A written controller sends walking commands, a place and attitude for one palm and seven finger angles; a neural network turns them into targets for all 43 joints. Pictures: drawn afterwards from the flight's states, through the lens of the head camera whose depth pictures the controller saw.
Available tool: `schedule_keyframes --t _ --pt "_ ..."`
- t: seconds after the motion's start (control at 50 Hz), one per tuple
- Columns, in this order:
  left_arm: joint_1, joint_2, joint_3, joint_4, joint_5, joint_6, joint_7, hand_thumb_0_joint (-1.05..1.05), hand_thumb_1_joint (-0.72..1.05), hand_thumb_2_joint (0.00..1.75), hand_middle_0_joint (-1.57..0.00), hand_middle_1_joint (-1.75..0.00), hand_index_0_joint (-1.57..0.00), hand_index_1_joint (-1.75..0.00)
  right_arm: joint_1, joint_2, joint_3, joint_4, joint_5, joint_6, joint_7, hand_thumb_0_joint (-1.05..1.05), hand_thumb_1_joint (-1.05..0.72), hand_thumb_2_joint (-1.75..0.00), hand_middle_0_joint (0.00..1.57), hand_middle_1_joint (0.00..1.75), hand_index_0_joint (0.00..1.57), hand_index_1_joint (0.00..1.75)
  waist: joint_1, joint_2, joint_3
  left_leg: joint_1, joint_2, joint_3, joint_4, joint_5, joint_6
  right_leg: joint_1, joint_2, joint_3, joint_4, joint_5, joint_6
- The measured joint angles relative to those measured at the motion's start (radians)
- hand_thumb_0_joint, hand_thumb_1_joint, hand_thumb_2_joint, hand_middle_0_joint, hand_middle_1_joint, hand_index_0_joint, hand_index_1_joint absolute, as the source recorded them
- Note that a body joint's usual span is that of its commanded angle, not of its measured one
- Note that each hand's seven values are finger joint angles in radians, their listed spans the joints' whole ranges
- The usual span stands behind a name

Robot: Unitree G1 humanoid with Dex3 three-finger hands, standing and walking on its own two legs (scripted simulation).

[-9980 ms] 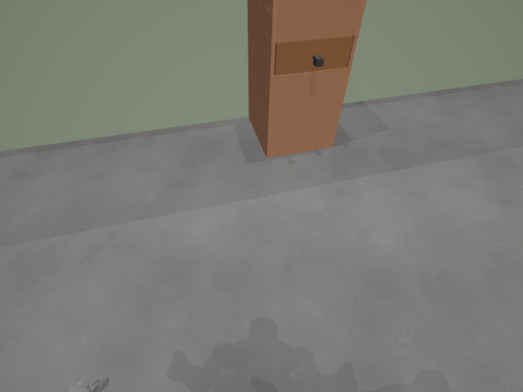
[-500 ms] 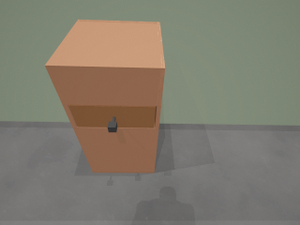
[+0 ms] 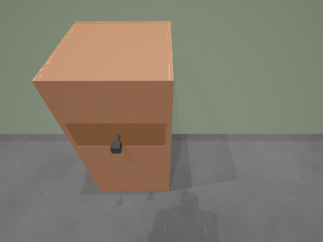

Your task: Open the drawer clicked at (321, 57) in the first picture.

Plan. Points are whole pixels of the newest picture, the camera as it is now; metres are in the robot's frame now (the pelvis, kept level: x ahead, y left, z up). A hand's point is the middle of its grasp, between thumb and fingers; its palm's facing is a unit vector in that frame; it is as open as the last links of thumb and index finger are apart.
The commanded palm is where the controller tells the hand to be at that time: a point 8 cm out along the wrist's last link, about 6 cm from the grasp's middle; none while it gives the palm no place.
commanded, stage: come to a stop and stand still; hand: left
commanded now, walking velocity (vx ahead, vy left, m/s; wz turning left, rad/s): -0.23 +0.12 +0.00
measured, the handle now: (117, 143) +0.50 +0.21 -0.17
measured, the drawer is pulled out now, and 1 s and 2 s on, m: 0.00 0.00 0.00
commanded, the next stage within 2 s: look again from close up in 1.16 s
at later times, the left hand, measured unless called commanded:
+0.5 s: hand out of the picture +0.01 +0.23 -0.17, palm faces +0.06 -0.98 -0.19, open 7.3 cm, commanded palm none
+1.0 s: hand out of the picture -0.02 +0.15 -0.17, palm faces +0.03 -0.98 -0.19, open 7.2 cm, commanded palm none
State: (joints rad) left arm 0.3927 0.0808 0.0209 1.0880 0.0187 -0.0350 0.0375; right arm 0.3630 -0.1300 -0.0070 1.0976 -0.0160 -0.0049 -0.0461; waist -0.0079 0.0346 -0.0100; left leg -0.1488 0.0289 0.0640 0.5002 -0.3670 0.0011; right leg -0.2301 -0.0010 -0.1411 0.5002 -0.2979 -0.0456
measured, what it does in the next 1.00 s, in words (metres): steps on the spot: right foot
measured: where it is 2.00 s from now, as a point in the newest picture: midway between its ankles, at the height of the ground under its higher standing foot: outside the picture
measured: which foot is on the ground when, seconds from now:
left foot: down 0.00-1.00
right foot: down 0.00-0.32, up 0.34-0.72, down 0.74-1.00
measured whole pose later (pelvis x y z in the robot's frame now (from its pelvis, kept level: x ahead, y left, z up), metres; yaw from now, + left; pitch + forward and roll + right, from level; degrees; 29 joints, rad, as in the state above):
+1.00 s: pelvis -0.02 -0.01 +0.01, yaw +0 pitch -1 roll +0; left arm 0.31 0.13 0.01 1.11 0.01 -0.01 0.04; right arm 0.33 -0.12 0.00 1.16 -0.02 0.02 -0.03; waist -0.03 0.01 0.02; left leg -0.19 0.07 0.07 0.43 -0.21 -0.04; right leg -0.11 0.01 -0.08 0.42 -0.29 -0.04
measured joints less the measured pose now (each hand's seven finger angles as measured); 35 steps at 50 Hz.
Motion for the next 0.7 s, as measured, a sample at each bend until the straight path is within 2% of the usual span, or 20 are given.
schedule_keyframes --t 0.06,0.12,0.18,0.22,0.26,0.3,0.34,0.38,0.44,0.5,0.62,0.66,0.7 --pt "-0.031 0.003 -0.009 0.001 0.001 0.008 0.016 0.01 0.93 0.90 -0.20 -0.30 -0.20 -0.29 -0.038 0.008 0.000 -0.009 0.007 0.002 -0.002 0.01 -0.91 -0.89 0.19 0.30 0.19 0.29 0.006 -0.020 0.024 0.003 -0.002 0.000 -0.012 0.019 -0.008 0.001 -0.003 -0.003 -0.004 0.007 0.001" --pt "-0.054 0.015 -0.002 -0.012 0.001 0.013 0.021 0.02 0.94 0.90 -0.20 -0.30 -0.20 -0.29 -0.072 -0.001 -0.010 -0.027 0.004 0.019 -0.006 0.01 -0.93 -0.89 0.20 0.30 0.20 0.29 0.012 -0.033 0.055 -0.035 -0.005 0.013 0.066 0.039 -0.016 0.003 -0.015 -0.004 0.006 0.014 -0.003" --pt "-0.079 0.026 0.006 -0.029 0.010 0.018 0.025 0.02 0.93 0.90 -0.20 -0.30 -0.20 -0.30 -0.103 -0.024 -0.026 -0.044 0.006 0.041 -0.002 0.02 -0.93 -0.89 0.20 0.30 0.19 0.29 0.027 -0.039 0.079 -0.109 -0.019 0.009 0.212 -0.083 -0.020 0.016 -0.032 -0.008 -0.007 -0.004 0.000" --pt "-0.096 0.029 0.011 -0.038 0.016 0.028 0.024 0.01 0.93 0.90 -0.20 -0.30 -0.20 -0.30 -0.133 -0.040 -0.035 -0.054 0.007 0.053 0.002 0.01 -0.93 -0.89 0.20 0.30 0.19 0.29 0.034 -0.032 0.099 -0.144 -0.024 -0.007 0.256 -0.114 -0.021 0.023 -0.038 -0.011 -0.012 0.005 0.010" --pt "-0.108 0.039 0.016 -0.045 0.017 0.037 0.022 0.01 0.92 0.90 -0.20 -0.30 -0.20 -0.30 -0.157 -0.048 -0.039 -0.070 0.008 0.052 0.008 0.01 -0.92 -0.89 0.19 0.30 0.19 0.29 0.031 -0.033 0.109 -0.154 -0.021 -0.006 0.212 -0.068 -0.021 0.024 -0.045 -0.012 -0.007 0.011 0.021" --pt "-0.112 0.052 0.020 -0.051 0.013 0.047 0.018 0.01 0.92 0.90 -0.20 -0.30 -0.20 -0.30 -0.167 -0.051 -0.037 -0.087 0.007 0.039 0.014 0.01 -0.92 -0.89 0.19 0.30 0.19 0.29 0.025 -0.033 0.109 -0.126 -0.009 -0.001 0.088 0.076 -0.019 0.016 -0.049 -0.012 0.026 -0.002 0.036" --pt "-0.117 0.069 0.023 -0.050 0.005 0.059 0.015 0.00 0.92 0.90 -0.20 -0.30 -0.20 -0.30 -0.167 -0.043 -0.032 -0.090 -0.001 0.022 0.017 0.01 -0.92 -0.89 0.19 0.30 0.19 0.29 0.024 -0.047 0.099 -0.109 -0.017 0.013 0.066 0.085 0.023 -0.001 -0.056 0.006 0.080 -0.042 0.049" --pt "-0.118 0.082 0.027 -0.050 0.004 0.069 0.012 0.00 0.92 0.90 -0.20 -0.30 -0.20 -0.29 -0.162 -0.029 -0.021 -0.087 -0.011 0.019 0.020 0.01 -0.92 -0.89 0.19 0.30 0.19 0.29 0.026 -0.061 0.080 -0.099 -0.027 0.029 0.059 0.072 0.045 -0.022 -0.049 0.052 0.152 -0.132 0.047" --pt "-0.122 0.089 0.027 -0.049 0.009 0.077 -0.003 0.00 0.92 0.90 -0.20 -0.29 -0.20 -0.29 -0.153 -0.024 -0.014 -0.079 -0.019 0.016 0.006 0.01 -0.94 -0.89 0.20 0.30 0.20 0.29 0.016 -0.059 0.051 -0.077 -0.034 0.036 0.001 0.099 0.053 -0.056 -0.035 0.101 0.280 -0.150 0.048" --pt "-0.127 0.089 0.026 -0.055 0.011 0.075 -0.017 0.00 0.92 0.90 -0.20 -0.29 -0.20 -0.29 -0.145 -0.028 -0.009 -0.071 -0.022 0.013 0.003 0.00 -0.94 -0.89 0.20 0.30 0.20 0.30 0.010 -0.051 0.040 -0.061 -0.036 0.039 -0.058 0.135 0.058 -0.068 -0.036 0.121 0.325 -0.125 0.059" --pt "-0.145 0.086 0.022 -0.059 0.007 0.082 -0.027 0.00 0.91 0.90 -0.20 -0.29 -0.20 -0.29 -0.123 -0.029 -0.010 -0.054 -0.022 0.011 0.004 0.01 -0.93 -0.89 0.20 0.30 0.20 0.30 -0.011 -0.041 0.052 -0.056 -0.020 0.048 -0.099 0.169 0.048 -0.045 -0.045 0.117 0.249 -0.134 0.072" --pt "-0.153 0.084 0.022 -0.060 0.006 0.083 -0.026 0.00 0.92 0.90 -0.20 -0.29 -0.20 -0.29 -0.112 -0.030 -0.013 -0.045 -0.023 0.014 0.007 0.01 -0.93 -0.89 0.20 0.30 0.20 0.30 -0.019 -0.037 0.058 -0.064 -0.012 0.047 -0.090 0.169 0.039 -0.026 -0.044 0.109 0.190 -0.130 0.069" --pt "-0.155 0.084 0.021 -0.061 0.004 0.077 -0.024 0.00 0.92 0.90 -0.20 -0.29 -0.20 -0.29 -0.096 -0.032 -0.016 -0.032 -0.021 0.020 0.011 0.01 -0.92 -0.89 0.20 0.30 0.20 0.30 -0.023 -0.034 0.059 -0.077 -0.006 0.047 -0.068 0.162 0.028 0.010 -0.042 0.098 0.092 -0.072 0.065"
